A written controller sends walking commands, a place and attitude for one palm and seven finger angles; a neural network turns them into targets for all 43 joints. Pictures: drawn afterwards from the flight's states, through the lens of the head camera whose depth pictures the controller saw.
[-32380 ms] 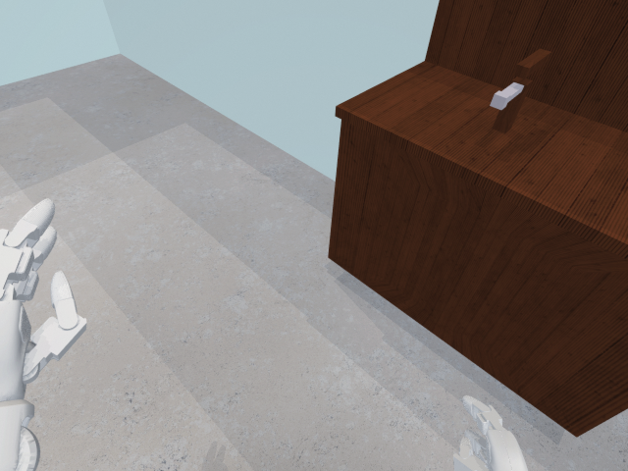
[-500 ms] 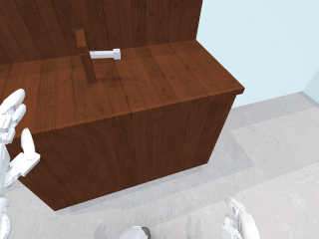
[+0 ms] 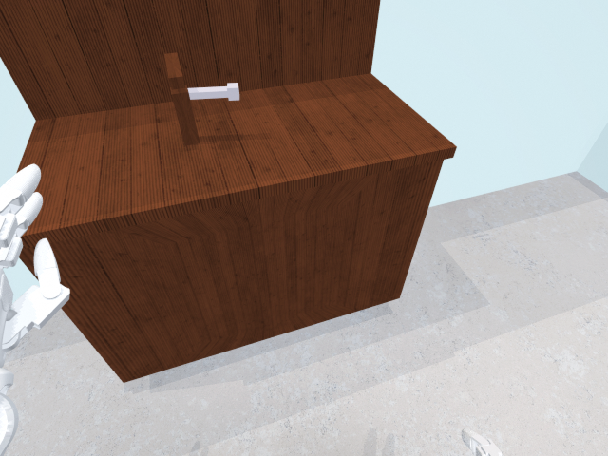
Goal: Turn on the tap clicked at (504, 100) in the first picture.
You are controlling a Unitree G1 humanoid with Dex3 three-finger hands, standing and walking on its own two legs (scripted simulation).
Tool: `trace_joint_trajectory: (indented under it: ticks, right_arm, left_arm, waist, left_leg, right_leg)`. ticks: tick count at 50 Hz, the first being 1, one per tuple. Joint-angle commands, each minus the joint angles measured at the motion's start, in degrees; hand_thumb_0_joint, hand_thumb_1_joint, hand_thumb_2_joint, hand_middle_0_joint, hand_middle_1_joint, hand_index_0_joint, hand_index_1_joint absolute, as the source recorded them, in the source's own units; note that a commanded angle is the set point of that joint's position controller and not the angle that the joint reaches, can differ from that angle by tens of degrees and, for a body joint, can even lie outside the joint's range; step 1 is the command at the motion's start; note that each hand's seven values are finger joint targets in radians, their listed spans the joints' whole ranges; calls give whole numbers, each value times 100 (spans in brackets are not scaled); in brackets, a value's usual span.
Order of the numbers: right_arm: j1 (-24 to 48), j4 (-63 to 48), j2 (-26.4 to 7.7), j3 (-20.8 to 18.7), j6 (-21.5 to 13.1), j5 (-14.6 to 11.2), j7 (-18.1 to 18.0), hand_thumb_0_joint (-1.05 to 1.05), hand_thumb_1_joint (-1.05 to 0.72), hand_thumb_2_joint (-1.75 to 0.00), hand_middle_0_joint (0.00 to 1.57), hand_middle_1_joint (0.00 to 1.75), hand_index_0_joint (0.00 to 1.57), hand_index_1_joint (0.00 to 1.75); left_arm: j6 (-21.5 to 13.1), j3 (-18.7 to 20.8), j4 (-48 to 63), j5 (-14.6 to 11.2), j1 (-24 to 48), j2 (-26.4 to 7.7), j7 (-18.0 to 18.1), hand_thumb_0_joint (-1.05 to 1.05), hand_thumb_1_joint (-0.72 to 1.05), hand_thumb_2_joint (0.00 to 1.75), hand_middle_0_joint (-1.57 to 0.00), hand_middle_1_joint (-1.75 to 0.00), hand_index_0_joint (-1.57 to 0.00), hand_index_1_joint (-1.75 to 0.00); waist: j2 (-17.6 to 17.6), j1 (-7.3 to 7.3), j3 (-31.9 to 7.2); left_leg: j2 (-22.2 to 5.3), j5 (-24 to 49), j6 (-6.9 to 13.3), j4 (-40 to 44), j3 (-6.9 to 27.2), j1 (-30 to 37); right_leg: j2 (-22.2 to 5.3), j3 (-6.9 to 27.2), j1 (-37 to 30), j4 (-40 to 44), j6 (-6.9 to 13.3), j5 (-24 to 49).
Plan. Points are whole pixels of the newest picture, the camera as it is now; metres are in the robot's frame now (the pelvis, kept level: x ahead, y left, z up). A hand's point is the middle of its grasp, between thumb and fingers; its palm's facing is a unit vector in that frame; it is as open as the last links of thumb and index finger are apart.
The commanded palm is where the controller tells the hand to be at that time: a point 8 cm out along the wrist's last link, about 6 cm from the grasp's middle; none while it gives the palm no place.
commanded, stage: stop stepping back and stand still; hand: left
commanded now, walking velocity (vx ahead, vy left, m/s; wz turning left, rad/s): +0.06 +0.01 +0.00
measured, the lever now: (233, 91) +0.82 +0.17 +0.12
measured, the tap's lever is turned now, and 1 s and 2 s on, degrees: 78 78 78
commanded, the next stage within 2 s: stand and check the lever's angle in 0.34 s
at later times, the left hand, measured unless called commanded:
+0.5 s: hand (68, 315) +0.21 +0.23 +0.18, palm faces +0.38 -0.85 -0.36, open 7.4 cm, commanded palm +0.16 +0.27 +0.21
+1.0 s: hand (93, 274) +0.26 +0.22 +0.18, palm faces +0.33 -0.87 -0.37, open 7.4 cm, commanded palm +0.21 +0.27 +0.21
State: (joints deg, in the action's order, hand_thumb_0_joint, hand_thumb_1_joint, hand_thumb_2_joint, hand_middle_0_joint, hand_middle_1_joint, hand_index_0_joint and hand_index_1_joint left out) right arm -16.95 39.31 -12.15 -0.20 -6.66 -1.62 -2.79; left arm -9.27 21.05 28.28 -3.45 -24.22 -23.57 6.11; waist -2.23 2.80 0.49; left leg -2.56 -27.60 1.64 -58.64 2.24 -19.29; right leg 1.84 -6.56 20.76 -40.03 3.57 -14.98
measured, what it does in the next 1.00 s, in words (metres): steps on the spot: left foot, then right foot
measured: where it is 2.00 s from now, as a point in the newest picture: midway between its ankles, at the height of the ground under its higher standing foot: outside the picture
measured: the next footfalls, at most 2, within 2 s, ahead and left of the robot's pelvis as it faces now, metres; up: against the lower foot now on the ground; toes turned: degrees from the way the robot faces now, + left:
left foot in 0.20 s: +0.08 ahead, +0.12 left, +0.00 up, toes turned +0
right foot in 0.44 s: +0.06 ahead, -0.12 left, +0.00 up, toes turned -2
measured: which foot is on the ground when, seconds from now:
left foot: up 0.00-0.18, down 0.20-1.00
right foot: down 0.00-0.20, up 0.22-0.42, down 0.44-1.00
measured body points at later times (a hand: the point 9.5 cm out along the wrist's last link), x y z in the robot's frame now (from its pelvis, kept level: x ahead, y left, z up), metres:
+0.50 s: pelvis +0.00 -0.01 +0.02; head -0.01 -0.01 +0.47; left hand +0.19 +0.27 +0.20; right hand +0.15 -0.23 -0.07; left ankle +0.00 +0.12 -0.69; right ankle +0.02 -0.12 -0.71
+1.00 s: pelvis +0.04 -0.01 +0.03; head +0.05 +0.00 +0.48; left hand +0.23 +0.27 +0.20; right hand +0.22 -0.24 -0.05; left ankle +0.04 +0.12 -0.71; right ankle +0.02 -0.12 -0.71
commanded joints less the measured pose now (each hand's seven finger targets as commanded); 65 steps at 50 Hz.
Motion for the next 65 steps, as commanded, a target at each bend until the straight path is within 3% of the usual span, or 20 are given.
trace_joint_trajectory:
  ticks: [1, 5, 7, 8, 10, 11, 13, 17, 20, 22, 23, 25, 29, 31, 33, 35, 39, 42, 48, 65]
  right_arm:
    - [816, -900, -609, -339, -208, -14, 64, 0, -90, -90, 20, 30, 20, 30]
    - [908, -974, -506, -161, -290, 58, -82, 0, -90, -90, 20, 30, 20, 30]
    - [902, -1014, -549, -115, -420, 108, -236, 0, -90, -90, 20, 30, 20, 30]
    - [868, -1032, -617, -98, -458, 173, -293, 0, -90, -90, 20, 30, 20, 30]
    - [832, -1084, -783, -77, -516, 183, -291, 0, -90, -90, 20, 30, 20, 30]
    - [873, -1215, -645, -148, -542, 152, -307, 0, -90, -90, 20, 30, 20, 30]
    - [610, -977, -606, -195, -488, 92, -177, 0, -90, -90, 20, 30, 20, 30]
    - [829, -1075, -574, -112, -383, 59, -168, 0, -90, -90, 20, 30, 20, 30]
    - [908, -1181, -660, -147, -267, 102, -172, 0, -90, -90, 20, 30, 20, 30]
    - [1013, -1202, -564, -183, -206, 72, -116, 0, -90, -90, 20, 30, 20, 30]
    - [1131, -1227, -528, -176, -238, 60, -112, 0, -90, -90, 20, 30, 20, 30]
    - [943, -1082, -628, -281, -339, 36, -94, 0, -90, -90, 20, 30, 20, 30]
    - [1149, -1097, -544, -163, -239, 127, -214, 0, -90, -90, 20, 30, 20, 30]
    - [1241, -1241, -775, -235, -210, 119, -248, 0, -90, -90, 20, 30, 20, 30]
    - [1162, -1166, -608, -173, -267, 71, -235, 0, -90, -90, 20, 30, 20, 30]
    - [1154, -1139, -593, -165, -276, 77, -224, 0, -90, -90, 20, 30, 20, 30]
    - [1077, -1201, -651, -271, -266, 78, -137, 0, -90, -90, 20, 30, 20, 30]
    - [1118, -1265, -636, -243, -196, 81, -114, 0, -90, -90, 20, 30, 20, 30]
    - [1229, -1380, -602, -208, -51, 91, -176, 0, -90, -90, 20, 30, 20, 30]
    - [1351, -1358, -664, -185, -11, 128, -232, 0, -90, -90, 20, 30, 20, 30]
  left_arm:
    - [-269, 716, 982, -26, 259, -900, -80, 0, 90, 90, -20, -30, -20, -30]
    - [-292, 407, 1613, -25, 475, -814, 108, 0, 90, 90, -20, -30, -20, -30]
    - [-255, 342, 1948, 29, 522, -880, 246, 0, 90, 90, -20, -30, -20, -30]
    - [-228, 289, 1925, 29, 463, -786, 295, 0, 90, 90, -20, -30, -20, -30]
    - [-254, 342, 2001, 124, 830, -705, 454, 0, 90, 90, -20, -30, -20, -30]
    - [-293, 546, 1934, 209, 1056, -992, 498, 0, 90, 90, -20, -30, -20, -30]
    - [-149, 522, 1129, 171, 558, -777, 430, 0, 90, 90, -20, -30, -20, -30]
    - [-15, 187, 613, 70, -7, -319, 366, 0, 90, 90, -20, -30, -20, -30]
    - [-15, 157, 571, 83, -180, -306, 309, 0, 90, 90, -20, -30, -20, -30]
    - [-65, 207, 865, 84, 1, -552, 248, 0, 90, 90, -20, -30, -20, -30]
    - [-159, 340, 1251, 49, 453, -757, 273, 0, 90, 90, -20, -30, -20, -30]
    - [-268, 446, 1512, 58, 661, -854, 304, 0, 90, 90, -20, -30, -20, -30]
    - [-293, 519, 1729, 11, 313, -741, 427, 0, 90, 90, -20, -30, -20, -30]
    - [-314, 394, 1695, 22, 305, -575, 468, 0, 90, 90, -20, -30, -20, -30]
    - [-277, 422, 1223, 92, 218, -549, 466, 0, 90, 90, -20, -30, -20, -30]
    - [-256, 447, 1001, 141, 285, -553, 447, 0, 90, 90, -20, -30, -20, -30]
    - [-267, 285, 908, 59, -54, -412, 353, 0, 90, 90, -20, -30, -20, -30]
    - [-275, 296, 1216, 29, -112, -468, 338, 0, 90, 90, -20, -30, -20, -30]
    - [-270, 530, 1348, -7, -186, -677, 383, 0, 90, 90, -20, -30, -20, -30]
    - [-185, 219, 1085, 24, 263, -513, 398, 0, 90, 90, -20, -30, -20, -30]
  waist:
    - [731, -44, -55]
    - [972, -59, -271]
    - [549, -93, -418]
    - [-123, -76, -407]
    - [-2582, -61, -117]
    - [-1964, -120, -57]
    - [-669, -125, -84]
    - [-754, -179, 111]
    - [-96, -298, -191]
    - [1490, -261, -347]
    - [1440, -293, -365]
    - [1193, -227, -723]
    - [-73, -152, -503]
    - [-1601, -266, -226]
    - [-1054, -289, -123]
    - [-568, -314, -165]
    - [590, -219, -784]
    - [274, -220, -1011]
    - [-10, -280, -943]
    - [-57, -322, -595]
  left_leg:
    - [-138, 532, -15, -1707, 206, -1245]
    - [-102, 507, 115, 532, -488, 572]
    - [-3, 185, 217, 2131, -596, 1350]
    - [50, -199, 278, 2975, -444, 1405]
    - [-1693, -2472, 1020, 5224, 2499, 634]
    - [-1951, -1814, 1211, 5258, 2698, 156]
    - [-1466, -826, 989, 4742, 1832, 431]
    - [-968, -171, 591, 4522, 844, 90]
    - [-522, 86, 298, 3245, 121, -443]
    - [171, 333, 9, 933, -414, -1304]
    - [141, 208, -56, 170, -311, -1554]
    - [-72, 289, -35, 465, 10, -785]
    - [-47, 1525, 4, 3137, -94, 1072]
    - [-1050, 1036, 353, 4254, 1525, 950]
    - [-938, 824, 410, 4347, 1311, 496]
    - [-666, 1908, 291, 3759, 771, 467]
    - [-191, 2770, -12, 2818, 53, 710]
    - [-165, 3200, -43, 2923, -74, 811]
    - [-253, 3824, -24, 3109, 1, 1190]
    - [-166, 2224, -13, 3665, 112, 942]
  right_leg:
    - [-1879, 3237, 307, 2809, 726, -2574]
    - [-1592, 1723, 1421, 2894, 450, -2704]
    - [-1461, 1472, 1366, 2302, 362, -2857]
    - [-1124, 1201, 1219, 1568, 232, -2858]
    - [220, 229, 1485, -1988, -294, -1829]
    - [-102, 849, 1426, -2704, -267, -1396]
    - [-287, 751, 1416, -2481, -355, -996]
    - [-221, 219, -76, 251, -380, -877]
    - [-107, 173, -1608, 1809, -243, -170]
    - [-1731, 2770, -1759, 2686, 470, 24]
    - [-2174, 3032, -1901, 2676, 735, 1062]
    - [-2002, 2447, -1447, 2356, 778, 828]
    - [-1116, 1145, -405, 1397, 171, 127]
    - [-294, 563, 42, 488, -293, -544]
    - [-126, 548, -394, 644, -382, -677]
    - [-222, 552, -890, 1420, -361, 347]
    - [-808, 1292, -1457, 1713, -128, 2162]
    - [-917, 1247, -1744, 1550, -108, 3002]
    - [-673, 998, -1529, 1599, -220, 2719]
    - [-507, 1017, -1202, 2133, -256, 1132]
